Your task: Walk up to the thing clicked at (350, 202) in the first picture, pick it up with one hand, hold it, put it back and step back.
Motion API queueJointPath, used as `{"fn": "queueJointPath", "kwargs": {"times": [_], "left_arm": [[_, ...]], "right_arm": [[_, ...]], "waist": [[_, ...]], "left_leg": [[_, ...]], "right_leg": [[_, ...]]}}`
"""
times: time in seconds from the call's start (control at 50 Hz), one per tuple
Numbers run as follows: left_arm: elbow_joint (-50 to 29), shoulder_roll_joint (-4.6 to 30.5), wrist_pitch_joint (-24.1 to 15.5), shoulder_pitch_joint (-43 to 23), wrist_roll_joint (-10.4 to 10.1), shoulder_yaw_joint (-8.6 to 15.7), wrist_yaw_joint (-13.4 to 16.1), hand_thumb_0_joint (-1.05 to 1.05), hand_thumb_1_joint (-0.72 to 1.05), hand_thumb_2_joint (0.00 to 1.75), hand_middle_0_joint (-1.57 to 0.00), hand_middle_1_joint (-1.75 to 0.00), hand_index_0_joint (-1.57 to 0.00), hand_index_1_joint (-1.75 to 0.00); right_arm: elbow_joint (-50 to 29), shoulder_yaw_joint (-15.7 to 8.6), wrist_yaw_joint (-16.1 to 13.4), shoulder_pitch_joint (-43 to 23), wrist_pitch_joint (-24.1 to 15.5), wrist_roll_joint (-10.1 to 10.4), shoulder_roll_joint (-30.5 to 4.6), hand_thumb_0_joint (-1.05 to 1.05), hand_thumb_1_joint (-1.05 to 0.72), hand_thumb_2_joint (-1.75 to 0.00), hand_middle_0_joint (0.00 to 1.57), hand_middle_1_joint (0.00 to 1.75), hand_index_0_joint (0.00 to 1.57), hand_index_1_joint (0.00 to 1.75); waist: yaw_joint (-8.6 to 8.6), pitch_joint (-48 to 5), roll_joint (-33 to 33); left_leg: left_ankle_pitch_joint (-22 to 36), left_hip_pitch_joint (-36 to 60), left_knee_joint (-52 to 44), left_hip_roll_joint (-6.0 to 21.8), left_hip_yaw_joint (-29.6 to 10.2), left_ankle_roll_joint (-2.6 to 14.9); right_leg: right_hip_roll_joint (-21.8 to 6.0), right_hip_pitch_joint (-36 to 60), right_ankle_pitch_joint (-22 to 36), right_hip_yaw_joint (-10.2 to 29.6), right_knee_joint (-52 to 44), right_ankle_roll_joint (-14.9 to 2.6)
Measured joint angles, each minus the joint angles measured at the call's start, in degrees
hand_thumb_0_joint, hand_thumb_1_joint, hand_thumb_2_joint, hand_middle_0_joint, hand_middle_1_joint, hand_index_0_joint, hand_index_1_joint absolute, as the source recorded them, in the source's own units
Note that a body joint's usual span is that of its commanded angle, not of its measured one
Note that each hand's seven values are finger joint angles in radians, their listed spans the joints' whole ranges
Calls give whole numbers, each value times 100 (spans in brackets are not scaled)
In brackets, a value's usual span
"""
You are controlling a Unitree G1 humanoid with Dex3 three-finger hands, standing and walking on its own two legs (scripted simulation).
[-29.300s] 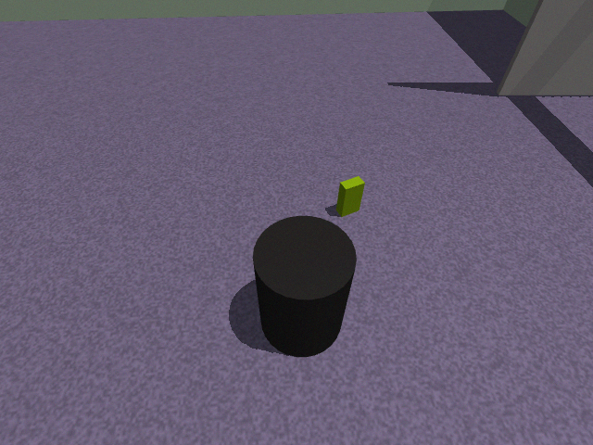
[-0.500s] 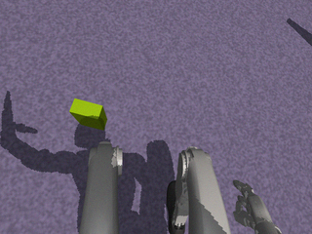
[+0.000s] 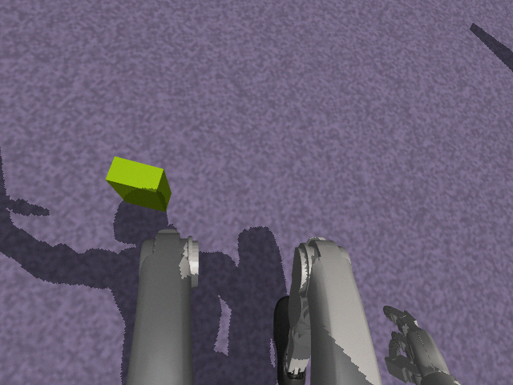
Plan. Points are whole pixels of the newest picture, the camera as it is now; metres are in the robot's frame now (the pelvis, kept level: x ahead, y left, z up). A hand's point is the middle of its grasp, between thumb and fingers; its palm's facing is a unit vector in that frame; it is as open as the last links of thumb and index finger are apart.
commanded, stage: go down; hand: left
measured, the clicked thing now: (143, 187) +0.45 +0.25 -0.30
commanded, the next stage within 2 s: approach in 0.18 s
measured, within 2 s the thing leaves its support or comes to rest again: neither
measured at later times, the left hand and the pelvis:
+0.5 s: hand out of the picture +0.36 +0.43 -0.02, palm faces +0.30 -0.95 -0.05, open 17.5 cm; pelvis +0.00 +0.00 -0.03, yaw -1 degrees
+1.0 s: hand (88, 189) +0.41 +0.33 -0.22, palm faces +0.10 -0.99 +0.03, open 17.6 cm; pelvis +0.00 +0.01 -0.10, yaw -6 degrees
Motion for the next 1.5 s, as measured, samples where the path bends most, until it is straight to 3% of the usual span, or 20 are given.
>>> {"fn": "queueJointPath", "kwargs": {"times": [0.34, 0.42, 0.56, 0.68, 0.78, 0.88, 1.02, 1.12, 1.18, 1.32, 1.38, 1.46, 1.5], "left_arm": [[112, 26, -171, -203, -54, 34, -33, -1, -47, 7, -5, -7, -4, -6], [303, 44, -319, -226, -187, 33, -53, -1, -52, 5, -6, -7, -5, -7], [1063, -69, -1134, -349, -521, -137, -140, -1, -56, 2, -8, -7, -6, -7], [1388, -231, -1853, -436, -495, -224, -123, -1, -54, 1, -8, -7, -7, -7], [1626, -190, -2269, -470, -349, -280, -5, -1, -54, 2, -8, -7, -6, -7], [1588, -184, -2605, -457, -236, -422, 215, -2, -57, 3, -8, -8, -6, -9], [1820, -300, -3010, -558, -261, -1050, 569, -2, -60, 2, -8, -9, -7, -9], [1894, -516, -3274, -538, -227, -1069, 1036, -2, -60, 1, -8, -9, -7, -9], [1839, -635, -3457, -514, -130, -1048, 1423, -2, -60, 2, -8, -10, -7, -9], [1710, -776, -3728, -417, 167, -1244, 2233, -2, -61, 4, -7, -10, -7, -9], [1694, -712, -3836, -379, 241, -1390, 2453, -2, -61, 4, -7, -9, -7, -8], [1859, -696, -3936, -467, 196, -1694, 2648, -2, -61, 4, -6, -9, -6, -8], [1945, -707, -3966, -477, 202, -1722, 2713, -2, -61, 4, -6, -9, -6, -7]], "right_arm": [[5, 47, 61, -73, 15, -38, -15, 0, -92, -91, 20, 30, 21, 30], [4, 83, 86, -86, 9, -57, -23, 0, -92, -91, 20, 30, 21, 30], [-52, 300, 168, -242, -63, -206, -96, 0, -92, -90, 20, 30, 21, 30], [-185, 591, 278, -573, -43, -449, -94, 0, -92, -90, 20, 30, 21, 30], [-270, 915, 338, -908, 112, -684, -62, 0, -92, -90, 20, 30, 21, 30], [-305, 1185, 384, -1133, 277, -920, -52, 0, -93, -91, 20, 30, 21, 30], [-309, 1479, 465, -1331, 439, -1121, -42, 0, -94, -91, 20, 30, 21, 30], [-493, 1676, 578, -1429, 544, -1232, -41, 0, -95, -91, 20, 30, 21, 30], [-555, 1741, 652, -1432, 613, -1306, -36, 0, -95, -91, 20, 30, 21, 30], [-602, 1835, 799, -1387, 768, -1479, -46, 0, -94, -91, 20, 30, 21, 30], [-634, 1867, 845, -1375, 821, -1555, -54, 0, -94, -91, 20, 30, 21, 30], [-651, 1921, 892, -1379, 859, -1580, -78, 0, -94, -91, 20, 30, 21, 30], [-699, 1965, 915, -1386, 880, -1589, -89, 0, -94, -91, 20, 30, 21, 30]], "waist": [[-13, 94, -31], [-62, 101, -32], [-172, 330, -157], [-362, 715, -466], [-537, 1062, -746], [-598, 1336, -913], [-696, 1508, -897], [-797, 1673, -923], [-803, 1754, -984], [-783, 1893, -1062], [-820, 1909, -1063], [-865, 1906, -1042], [-903, 1904, -1039]], "left_leg": [[35, -178, 192, -21, 9, 34], [29, -241, 274, -24, 1, 33], [19, -460, 661, -7, -80, 26], [-25, -694, 1223, -13, -310, -46], [-93, -782, 1646, -43, -517, -96], [-174, -805, 1941, -66, -676, -86], [-254, -824, 2194, -95, -808, 8], [-256, -785, 2334, -95, -945, 42], [-221, -757, 2390, -102, -1018, 38], [-84, -746, 2431, -117, -1077, 60], [-41, -749, 2442, -119, -1085, 76], [-9, -745, 2456, -116, -1104, 94], [-16, -731, 2467, -106, -1135, 97]], "right_leg": [[7, -160, 24, 31, 182, 24], [13, -222, 16, 34, 263, 24], [90, -451, 50, 16, 610, 56], [195, -674, 88, -105, 1066, 84], [267, -721, 83, -222, 1369, 108], [320, -673, 46, -323, 1533, 89], [361, -551, -15, -415, 1620, 112], [406, -454, 48, -521, 1632, 109], [423, -413, 107, -575, 1641, 107], [451, -370, 240, -618, 1629, 132], [460, -359, 287, -626, 1623, 140], [474, -338, 318, -643, 1611, 135], [491, -325, 335, -665, 1596, 146]]}}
